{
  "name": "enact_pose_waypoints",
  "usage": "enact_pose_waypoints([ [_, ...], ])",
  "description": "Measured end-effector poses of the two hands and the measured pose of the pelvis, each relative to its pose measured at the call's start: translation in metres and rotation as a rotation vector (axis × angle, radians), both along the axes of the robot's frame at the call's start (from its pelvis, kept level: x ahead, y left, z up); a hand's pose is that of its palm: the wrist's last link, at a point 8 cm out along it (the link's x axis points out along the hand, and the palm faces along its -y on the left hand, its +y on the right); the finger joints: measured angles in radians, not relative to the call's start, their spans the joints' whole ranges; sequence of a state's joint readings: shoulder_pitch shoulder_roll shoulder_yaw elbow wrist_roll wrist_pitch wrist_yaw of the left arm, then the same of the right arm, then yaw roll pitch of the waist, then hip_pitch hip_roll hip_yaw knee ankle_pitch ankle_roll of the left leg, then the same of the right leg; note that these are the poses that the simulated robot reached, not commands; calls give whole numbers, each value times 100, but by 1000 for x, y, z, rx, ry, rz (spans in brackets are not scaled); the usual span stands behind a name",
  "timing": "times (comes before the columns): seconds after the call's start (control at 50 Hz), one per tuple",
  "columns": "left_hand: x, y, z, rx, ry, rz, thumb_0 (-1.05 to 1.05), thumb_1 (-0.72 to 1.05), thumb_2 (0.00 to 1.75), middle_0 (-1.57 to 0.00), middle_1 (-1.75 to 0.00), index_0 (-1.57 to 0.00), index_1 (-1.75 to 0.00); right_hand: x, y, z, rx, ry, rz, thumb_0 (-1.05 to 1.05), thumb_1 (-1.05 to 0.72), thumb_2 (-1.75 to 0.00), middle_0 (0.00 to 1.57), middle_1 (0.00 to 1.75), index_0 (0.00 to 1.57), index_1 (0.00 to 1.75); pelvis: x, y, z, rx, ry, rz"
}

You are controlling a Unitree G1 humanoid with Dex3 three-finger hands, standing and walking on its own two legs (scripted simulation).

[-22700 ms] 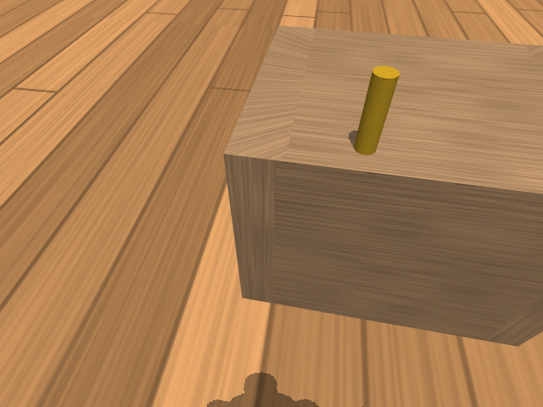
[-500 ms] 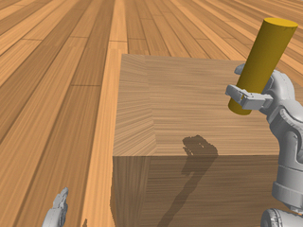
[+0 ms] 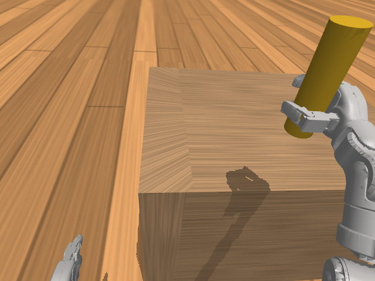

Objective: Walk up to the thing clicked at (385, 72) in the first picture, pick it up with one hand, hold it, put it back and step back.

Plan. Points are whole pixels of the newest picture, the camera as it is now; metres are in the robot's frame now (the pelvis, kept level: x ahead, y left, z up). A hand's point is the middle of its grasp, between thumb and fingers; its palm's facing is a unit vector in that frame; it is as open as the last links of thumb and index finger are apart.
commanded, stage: hold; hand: right
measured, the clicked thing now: (319, 85) +0.34 -0.18 +0.32
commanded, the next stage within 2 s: crouch in 0.38 s
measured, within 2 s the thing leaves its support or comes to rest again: neither
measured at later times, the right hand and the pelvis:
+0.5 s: hand (293, 110) +0.34 -0.16 +0.27, palm faces +0.04 +1.00 -0.02, open 7.5 cm; pelvis +0.00 +0.00 +0.00, yaw +0 degrees
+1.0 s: hand (270, 128) +0.40 -0.16 +0.19, palm faces +0.09 +1.00 +0.01, open 7.4 cm; pelvis -0.02 +0.01 +0.00, yaw +1 degrees
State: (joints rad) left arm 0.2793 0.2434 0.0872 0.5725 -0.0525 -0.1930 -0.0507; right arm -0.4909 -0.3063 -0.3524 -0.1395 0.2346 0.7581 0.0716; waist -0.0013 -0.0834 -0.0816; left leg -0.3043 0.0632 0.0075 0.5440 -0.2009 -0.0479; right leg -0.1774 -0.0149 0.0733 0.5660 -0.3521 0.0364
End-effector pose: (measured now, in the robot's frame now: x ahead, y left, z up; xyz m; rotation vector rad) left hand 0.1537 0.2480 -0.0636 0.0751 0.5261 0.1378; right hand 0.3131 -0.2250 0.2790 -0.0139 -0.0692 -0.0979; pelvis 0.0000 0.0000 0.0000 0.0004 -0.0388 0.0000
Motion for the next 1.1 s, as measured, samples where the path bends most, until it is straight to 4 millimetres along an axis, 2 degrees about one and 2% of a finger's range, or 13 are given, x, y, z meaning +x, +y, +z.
enact_pose_waypoints([
  [0.14, 4, -3, 2, -7, -12, -10, -2, -54, 5, -5, -6, -6, -5, 3, 15, -11, 2, 52, 61, 0, 11, -114, 86, 119, 85, 118, -1, 0, 1, 0, -2, -3],
  [0.2, 6, -2, 4, -11, -32, 4, -2, -54, 5, -6, -6, -6, -5, 6, 14, -15, 13, 70, 55, 0, 11, -114, 86, 119, 85, 118, -1, 0, 1, -1, 0, 0],
  [0.32, 1, 6, 5, 4, -34, 21, -2, -54, 5, -5, -5, -5, -5, 3, 3, 0, 6, -3, -3, 0, 11, -114, 86, 119, 85, 118, -1, 1, 0, -1, -2, 4],
  [0.4, -3, 2, 1, 2, -4, -4, -2, -54, 5, -5, -5, -5, -5, 0, 3, 5, -11, -20, 3, 0, 11, -114, 86, 119, 85, 118, -1, 2, 0, 1, -4, 0],
  [0.56, 4, -4, -1, -27, -12, -13, -2, -54, 5, -5, -6, -6, -5, 1, 20, -12, 3, 71, 75, 0, 12, -115, 86, 119, 85, 118, -3, 2, 2, -1, -6, 0],
  [0.68, 2, -3, 5, -16, -40, -9, -2, -53, 5, -5, -5, -5, -5, 5, 11, -17, 40, 65, 26, 0, 12, -115, 86, 119, 86, 118, -4, 4, 1, -5, -9, 0],
  [0.78, -8, 0, 6, 5, -28, -6, -2, -53, 5, -5, -5, -5, -5, 16, 4, -40, 46, 121, -7, 0, 12, -115, 87, 119, 86, 117, -8, 6, 0, -7, -7, -1],
  [0.92, -30, 7, -2, 34, 18, 32, -2, -52, 5, -5, -5, -6, -5, 42, 10, -84, 42, 196, 8, 0, 11, -116, 87, 118, 86, 117, -17, 6, -2, -9, 20, 9],
  [0.98, -39, 11, -5, 53, 32, 57, -2, -52, 5, -5, -6, -6, -5, 53, 12, -90, 40, 175, 7, 0, 11, -117, 87, 118, 86, 117, -18, 5, -3, -9, 30, 15],
  [1.1, -46, 20, -4, 94, 34, 103, -2, -52, 5, -5, -6, -6, -5, 73, 12, -91, 35, 119, -2, 0, 12, -117, 87, 118, 86, 117, -17, 6, -5, -9, 47, 26],
])
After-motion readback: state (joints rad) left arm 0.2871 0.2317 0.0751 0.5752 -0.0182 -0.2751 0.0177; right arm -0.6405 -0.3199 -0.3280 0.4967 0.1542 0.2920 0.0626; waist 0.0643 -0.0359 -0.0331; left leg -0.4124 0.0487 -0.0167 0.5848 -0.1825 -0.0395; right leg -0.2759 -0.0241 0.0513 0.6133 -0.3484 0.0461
